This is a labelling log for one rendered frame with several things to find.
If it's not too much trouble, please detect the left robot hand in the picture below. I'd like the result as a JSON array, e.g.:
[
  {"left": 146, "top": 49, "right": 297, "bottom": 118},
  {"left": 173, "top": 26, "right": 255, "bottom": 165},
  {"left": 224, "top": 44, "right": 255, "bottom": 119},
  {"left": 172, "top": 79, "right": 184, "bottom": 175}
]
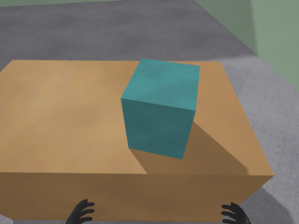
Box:
[{"left": 65, "top": 199, "right": 95, "bottom": 224}]

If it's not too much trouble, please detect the right robot hand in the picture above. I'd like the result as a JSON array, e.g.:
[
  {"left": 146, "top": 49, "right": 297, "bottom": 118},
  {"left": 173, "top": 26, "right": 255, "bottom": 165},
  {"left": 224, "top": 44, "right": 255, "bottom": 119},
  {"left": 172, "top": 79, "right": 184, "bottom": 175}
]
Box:
[{"left": 221, "top": 203, "right": 251, "bottom": 224}]

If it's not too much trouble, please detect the pedestal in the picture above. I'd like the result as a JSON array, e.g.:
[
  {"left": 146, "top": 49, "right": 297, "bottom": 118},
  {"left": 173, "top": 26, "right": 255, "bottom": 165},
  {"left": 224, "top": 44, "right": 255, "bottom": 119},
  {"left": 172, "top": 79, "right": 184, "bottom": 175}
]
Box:
[{"left": 0, "top": 60, "right": 274, "bottom": 223}]

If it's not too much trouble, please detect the carton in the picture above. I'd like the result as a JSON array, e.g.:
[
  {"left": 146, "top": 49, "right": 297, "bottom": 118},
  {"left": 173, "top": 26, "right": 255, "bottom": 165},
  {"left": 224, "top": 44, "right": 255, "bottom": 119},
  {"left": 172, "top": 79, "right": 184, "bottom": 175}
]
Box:
[{"left": 121, "top": 58, "right": 200, "bottom": 160}]

